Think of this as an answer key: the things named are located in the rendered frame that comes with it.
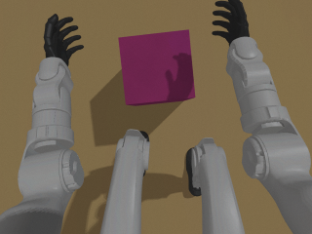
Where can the robot right upper arm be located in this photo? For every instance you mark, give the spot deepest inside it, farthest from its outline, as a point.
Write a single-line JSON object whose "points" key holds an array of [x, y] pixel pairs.
{"points": [[281, 162]]}

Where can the left robot shin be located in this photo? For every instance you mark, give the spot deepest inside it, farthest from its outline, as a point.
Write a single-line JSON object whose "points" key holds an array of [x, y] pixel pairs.
{"points": [[129, 132]]}

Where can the right robot shin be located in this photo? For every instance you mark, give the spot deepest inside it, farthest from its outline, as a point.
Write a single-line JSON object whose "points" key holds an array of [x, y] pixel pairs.
{"points": [[195, 180]]}

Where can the robot right hand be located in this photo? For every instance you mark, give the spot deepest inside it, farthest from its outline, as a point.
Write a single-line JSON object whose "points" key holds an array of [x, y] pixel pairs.
{"points": [[237, 26]]}

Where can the robot left upper arm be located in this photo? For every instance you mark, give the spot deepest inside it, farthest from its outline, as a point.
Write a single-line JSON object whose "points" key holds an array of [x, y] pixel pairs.
{"points": [[47, 181]]}

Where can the carton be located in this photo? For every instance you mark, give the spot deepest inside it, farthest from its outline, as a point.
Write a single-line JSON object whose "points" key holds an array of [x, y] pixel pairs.
{"points": [[157, 67]]}

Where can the robot left forearm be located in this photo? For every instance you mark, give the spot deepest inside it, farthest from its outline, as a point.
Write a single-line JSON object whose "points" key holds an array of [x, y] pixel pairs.
{"points": [[51, 110]]}

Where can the robot shin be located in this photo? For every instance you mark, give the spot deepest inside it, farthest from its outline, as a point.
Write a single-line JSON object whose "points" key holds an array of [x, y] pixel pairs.
{"points": [[195, 180], [129, 132]]}

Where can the robot left hand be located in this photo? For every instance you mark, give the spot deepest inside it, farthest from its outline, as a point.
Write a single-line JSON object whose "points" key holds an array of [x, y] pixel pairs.
{"points": [[55, 46]]}

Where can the robot right forearm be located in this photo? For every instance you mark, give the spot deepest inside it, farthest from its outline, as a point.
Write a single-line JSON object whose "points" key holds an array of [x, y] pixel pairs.
{"points": [[261, 109]]}

